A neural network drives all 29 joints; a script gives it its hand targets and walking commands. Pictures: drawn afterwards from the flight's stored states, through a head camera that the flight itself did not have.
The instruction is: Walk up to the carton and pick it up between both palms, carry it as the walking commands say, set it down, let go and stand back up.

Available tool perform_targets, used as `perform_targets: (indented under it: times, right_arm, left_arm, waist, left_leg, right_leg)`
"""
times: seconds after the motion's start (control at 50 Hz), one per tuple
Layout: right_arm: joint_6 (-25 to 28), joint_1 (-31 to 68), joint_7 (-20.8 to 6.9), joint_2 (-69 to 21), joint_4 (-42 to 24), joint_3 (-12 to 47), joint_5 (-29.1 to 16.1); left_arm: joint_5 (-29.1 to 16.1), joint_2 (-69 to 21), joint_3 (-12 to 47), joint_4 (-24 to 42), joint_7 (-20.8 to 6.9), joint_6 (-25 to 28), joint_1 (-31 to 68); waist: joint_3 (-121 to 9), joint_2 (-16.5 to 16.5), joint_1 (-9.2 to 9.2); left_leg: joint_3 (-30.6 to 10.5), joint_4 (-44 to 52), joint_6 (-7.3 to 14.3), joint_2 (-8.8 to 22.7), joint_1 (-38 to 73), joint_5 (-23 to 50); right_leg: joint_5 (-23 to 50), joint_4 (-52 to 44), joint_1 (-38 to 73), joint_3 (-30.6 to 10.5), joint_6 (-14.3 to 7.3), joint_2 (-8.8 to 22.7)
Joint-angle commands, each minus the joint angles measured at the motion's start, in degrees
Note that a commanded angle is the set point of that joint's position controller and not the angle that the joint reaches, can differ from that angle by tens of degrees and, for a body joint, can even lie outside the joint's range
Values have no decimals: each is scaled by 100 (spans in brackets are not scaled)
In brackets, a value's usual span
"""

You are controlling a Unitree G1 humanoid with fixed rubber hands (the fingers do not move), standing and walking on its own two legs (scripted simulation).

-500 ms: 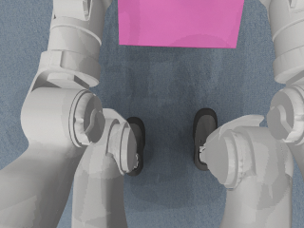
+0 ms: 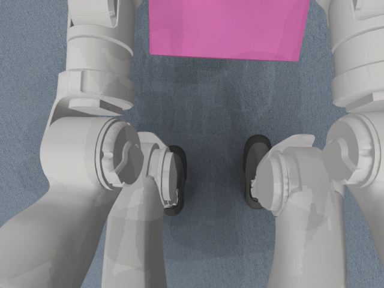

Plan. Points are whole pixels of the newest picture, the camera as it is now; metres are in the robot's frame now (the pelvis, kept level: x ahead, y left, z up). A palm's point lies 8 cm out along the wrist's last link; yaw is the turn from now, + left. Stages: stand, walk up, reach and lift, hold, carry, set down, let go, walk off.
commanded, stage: reach and lift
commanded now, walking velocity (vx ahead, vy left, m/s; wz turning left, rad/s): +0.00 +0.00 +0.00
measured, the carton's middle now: out of the picture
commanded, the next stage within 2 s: none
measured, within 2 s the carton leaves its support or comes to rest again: neither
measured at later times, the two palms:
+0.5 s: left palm out of the picture +0.57 +0.10 -0.03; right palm out of the picture +0.56 -0.16 -0.06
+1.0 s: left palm out of the picture +0.54 +0.11 +0.05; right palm out of the picture +0.54 -0.16 +0.03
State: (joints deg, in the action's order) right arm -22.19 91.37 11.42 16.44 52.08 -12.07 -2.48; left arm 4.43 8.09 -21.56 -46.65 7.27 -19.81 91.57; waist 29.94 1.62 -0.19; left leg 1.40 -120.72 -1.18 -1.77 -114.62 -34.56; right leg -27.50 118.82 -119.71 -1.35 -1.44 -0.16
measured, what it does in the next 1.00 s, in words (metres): rises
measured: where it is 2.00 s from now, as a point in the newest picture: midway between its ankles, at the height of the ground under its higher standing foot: (213, 188)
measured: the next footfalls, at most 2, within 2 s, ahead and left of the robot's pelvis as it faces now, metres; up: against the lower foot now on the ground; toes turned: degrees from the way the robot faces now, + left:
none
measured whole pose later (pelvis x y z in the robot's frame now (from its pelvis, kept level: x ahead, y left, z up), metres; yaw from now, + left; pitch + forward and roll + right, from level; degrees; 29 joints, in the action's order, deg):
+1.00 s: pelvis -0.01 +0.00 +0.10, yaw -1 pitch +27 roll +3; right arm -28.0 79.3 10.1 6.7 43.6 -21.5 6.7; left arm 14.0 0.1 -30.3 -36.8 3.0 -25.0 77.1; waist 18.0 0.5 -0.2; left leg 1.4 -101.7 -1.2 -2.0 -99.2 -29.7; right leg -23.8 100.5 -103.7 -2.3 -1.0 -1.0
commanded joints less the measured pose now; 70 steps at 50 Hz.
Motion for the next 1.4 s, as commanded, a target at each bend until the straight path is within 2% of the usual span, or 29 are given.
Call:
perform_targets:
  times: [0.0, 0.08, 0.1, 0.12, 0.26, 0.32, 0.38, 0.44, 0.46, 0.54, 0.56, 0.62, 0.66, 0.74, 0.76, 0.8, 0.86, 0.94, 0.96, 0.98, 1.0, 1.04, 1.06, 1.08, 1.18, 1.28, 1.32, 1.34, 1.38]
  right_arm:
    - [357, 4815, -2186, -6208, -2492, 2109, -582]
    - [171, 4132, -2215, -6187, -1483, 1547, -166]
    - [120, 3833, -2249, -6501, -1295, 1497, -75]
    - [103, 3750, -2273, -6422, -926, 1199, 136]
    - [89, 4384, -2182, -6416, -2531, 1962, -256]
    - [-65, 3961, -2164, -6677, -1670, 1744, -61]
    - [-109, 4059, -2224, -6619, -1792, 1602, 67]
    - [-151, 3711, -2242, -6970, -1919, 1799, -70]
    - [-198, 3622, -2298, -6814, -1479, 1630, 106]
    - [-192, 4113, -2214, -6912, -2299, 2020, -206]
    - [-200, 3847, -2195, -6927, -2206, 1944, -111]
    - [-206, 4129, -2126, -6804, -2699, 2221, -307]
    - [-282, 3920, -2193, -6827, -2262, 2178, -271]
    - [-359, 2930, -2277, -7211, -935, 1413, 318]
    - [-269, 3220, -2290, -7149, -1243, 1492, 237]
    - [-326, 2949, -2361, -7374, -1029, 1369, 495]
    - [-218, 2953, -2348, -7341, -1842, 1719, 192]
    - [-160, 2438, -2274, -7432, -1197, 1304, 591]
    - [-148, 2379, -2241, -7664, -1713, 1592, 396]
    - [-153, 2148, -2221, -7473, -1235, 1246, 677]
    - [-141, 2064, -2196, -7646, -1030, 1251, 687]
    - [-159, 1936, -2220, -7911, -1483, 1510, 581]
    - [-171, 1711, -2232, -7704, -776, 1204, 787]
    - [-70, 2035, -2202, -7907, -1585, 1666, 526]
    - [-105, 1144, -2125, -8091, -727, 1038, 1021]
    - [-187, -69, -2173, -7940, 85, 199, 1533]
    - [-45, -28, -2159, -7792, -461, 436, 1339]
    - [-57, -45, -2156, -7867, -537, 589, 1351]
    - [102, 107, -2214, -7781, -895, 855, 1261]
  left_arm:
    - [-781, -6836, 2132, 274, -1692, -372, 2685]
    - [-564, -6635, 1823, 7, -1701, -420, 2810]
    - [-452, -6688, 1661, 35, -1745, -354, 2683]
    - [-350, -6556, 1491, -108, -1751, -378, 2756]
    - [-793, -7173, 2396, 958, -1722, -504, 3148]
    - [-413, -6834, 1898, 275, -1747, -540, 2815]
    - [-372, -6930, 1777, 342, -1788, -610, 2865]
    - [-468, -7006, 2125, 912, -1766, -591, 2845]
    - [-333, -7052, 1815, 286, -1779, -625, 2574]
    - [-490, -7050, 1973, 705, -1762, -662, 2643]
    - [-599, -7259, 2178, 692, -1782, -688, 2631]
    - [-800, -7185, 2499, 1384, -1673, -663, 2987]
    - [-687, -7043, 2456, 1010, -1654, -686, 2699]
    - [-134, -7070, 1981, 167, -1756, -724, 2545]
    - [-39, -7264, 1733, -296, -1782, -737, 2018]
    - [-12, -7195, 1633, 32, -1856, -648, 2119]
    - [31, -7299, 1755, -45, -1889, -707, 1409]
    - [155, -7193, 1533, -81, -1935, -528, 1653]
    - [115, -7325, 1846, 299, -1928, -534, 1360]
    - [46, -7479, 1795, 183, -1924, -502, 1637]
    - [266, -7303, 1478, -215, -1919, -455, 1179]
    - [186, -7343, 1745, 422, -1862, -437, 1255]
    - [468, -7220, 1415, -342, -1867, -453, 998]
    - [380, -7535, 1494, -57, -1819, -414, 590]
    - [851, -7300, 920, -804, -1899, -385, -61]
    - [1386, -7119, 428, -1003, -1894, -437, -623]
    - [1238, -7320, 696, -909, -1914, -419, -935]
    - [997, -7640, 898, -638, -1911, -370, -914]
    - [937, -7682, 1151, -513, -1867, -243, -1020]
  waist:
    - [-12515, -437, 419]
    - [-11358, -486, 613]
    - [-11207, -574, 281]
    - [-10942, -517, 537]
    - [-13563, -420, 602]
    - [-12255, -633, 319]
    - [-12363, -564, 574]
    - [-13136, -569, 377]
    - [-12381, -629, 409]
    - [-13437, -618, 282]
    - [-13653, -759, 596]
    - [-14283, -750, 580]
    - [-13532, -720, 343]
    - [-11681, -512, 516]
    - [-11628, -472, 206]
    - [-11640, -881, 346]
    - [-12169, -492, 104]
    - [-10854, -666, 323]
    - [-11791, -547, 140]
    - [-11072, -460, 508]
    - [-10468, -681, 135]
    - [-11229, -730, 91]
    - [-9841, -504, 40]
    - [-10994, -776, -161]
    - [-8861, -1020, -21]
    - [-7673, -556, 97]
    - [-8497, -248, -65]
    - [-8919, -481, 204]
    - [-8937, -612, 132]
  left_leg:
    - [121, 1094, 107, -935, 3335, 2094]
    - [145, 1383, 82, -872, 2559, 1176]
    - [222, 1410, 111, -890, 2283, 1155]
    - [175, 1419, 141, -890, 2267, 826]
    - [109, 1527, -10, -940, 3475, 1832]
    - [214, 1723, 78, -900, 2654, 1060]
    - [220, 1898, 107, -938, 2921, 913]
    - [174, 1989, 69, -969, 3515, 1522]
    - [134, 2060, 75, -885, 3072, 1180]
    - [209, 2127, 87, -947, 3473, 1432]
    - [84, 2151, 70, -955, 3588, 1525]
    - [56, 2148, 35, -977, 4124, 2003]
    - [18, 2409, 33, -927, 3914, 1673]
    - [121, 2611, 66, -907, 3261, 559]
    - [177, 2667, 120, -916, 3326, 514]
    - [97, 2797, 128, -881, 3482, 660]
    - [138, 2887, 99, -911, 3891, 1505]
    - [131, 3020, 134, -939, 3041, 993]
    - [147, 3046, 119, -989, 3553, 1529]
    - [94, 3059, 75, -976, 3184, 1084]
    - [102, 3167, 133, -970, 2907, 998]
    - [72, 3320, 145, -980, 3659, 1504]
    - [120, 3403, 119, -947, 2946, 925]
    - [71, 3382, 163, -1012, 3570, 1498]
    - [30, 3833, 260, -969, 2732, 866]
    - [-38, 4502, 212, -956, 2718, 1018]
    - [30, 4496, 156, -976, 3116, 1444]
    - [-84, 4555, 128, -996, 3456, 1569]
    - [-122, 4628, 102, -955, 3677, 1944]
  right_leg:
    - [2264, -837, 5777, 611, 149, -740]
    - [1515, -1228, 5267, 544, 127, -682]
    - [1491, -1206, 5207, 497, 121, -702]
    - [1155, -1282, 4949, 513, 112, -656]
    - [2178, -1402, 6389, 447, 124, -782]
    - [1416, -1601, 6100, 354, 219, -700]
    - [1115, -1821, 6003, 456, 236, -698]
    - [1761, -1761, 6271, 516, 240, -793]
    - [1371, -1834, 5814, 509, 212, -772]
    - [1570, -1974, 6761, 351, 298, -757]
    - [1823, -1951, 6792, 483, 271, -811]
    - [2254, -1960, 7167, 408, 261, -848]
    - [1853, -2057, 6631, 458, 269, -854]
    - [624, -2451, 5744, 466, 250, -773]
    - [359, -2575, 5878, 341, 209, -709]
    - [462, -2650, 5743, 564, 210, -808]
    - [1340, -2747, 6509, 337, 259, -787]
    - [1074, -2930, 6235, 267, 267, -809]
    - [1702, -2987, 6921, 213, 291, -820]
    - [1242, -2999, 6408, 245, 188, -842]
    - [1157, -3078, 6174, 237, 259, -831]
    - [1543, -3197, 6765, 219, 306, -870]
    - [872, -3261, 5796, 240, 274, -847]
    - [1419, -3250, 6500, 267, 350, -866]
    - [826, -3871, 6111, 106, 429, -816]
    - [1043, -4368, 5846, 47, 385, -802]
    - [1473, -4347, 6226, 52, 330, -859]
    - [1657, -4397, 6608, 117, 308, -875]
    - [1872, -4373, 6210, 221, 316, -912]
